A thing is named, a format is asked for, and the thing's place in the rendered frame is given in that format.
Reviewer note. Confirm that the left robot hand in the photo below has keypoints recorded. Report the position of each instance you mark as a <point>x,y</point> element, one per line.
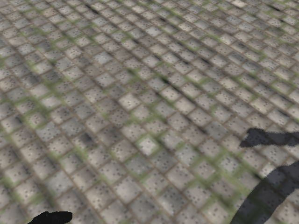
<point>61,217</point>

